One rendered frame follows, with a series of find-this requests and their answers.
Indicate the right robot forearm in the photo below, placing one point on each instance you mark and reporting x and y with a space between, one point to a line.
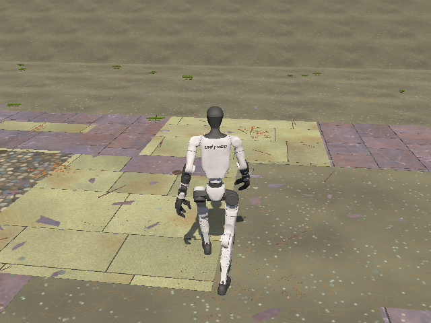
245 173

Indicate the right robot upper arm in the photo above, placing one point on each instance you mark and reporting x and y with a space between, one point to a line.
239 151

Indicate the left robot forearm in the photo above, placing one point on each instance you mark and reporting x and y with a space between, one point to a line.
184 184

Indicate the robot torso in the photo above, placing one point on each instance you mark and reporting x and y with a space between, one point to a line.
215 162

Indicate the right robot hand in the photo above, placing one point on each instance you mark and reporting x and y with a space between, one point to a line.
246 183

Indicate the left robot shin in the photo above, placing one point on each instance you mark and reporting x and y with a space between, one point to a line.
204 225

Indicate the left robot hand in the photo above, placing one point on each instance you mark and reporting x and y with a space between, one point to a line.
179 208

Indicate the left robot upper arm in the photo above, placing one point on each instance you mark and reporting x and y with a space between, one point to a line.
191 154

